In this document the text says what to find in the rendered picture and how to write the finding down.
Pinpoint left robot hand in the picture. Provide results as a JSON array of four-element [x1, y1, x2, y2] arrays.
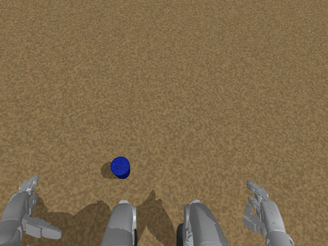
[[1, 175, 62, 239]]

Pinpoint left robot arm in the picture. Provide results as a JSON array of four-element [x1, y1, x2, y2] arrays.
[[0, 220, 24, 246]]

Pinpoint cup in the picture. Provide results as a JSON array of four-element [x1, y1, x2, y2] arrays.
[[110, 157, 130, 179]]

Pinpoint right robot hand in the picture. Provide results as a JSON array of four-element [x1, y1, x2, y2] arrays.
[[243, 180, 286, 237]]

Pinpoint right robot arm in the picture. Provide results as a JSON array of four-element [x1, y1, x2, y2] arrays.
[[265, 231, 294, 246]]

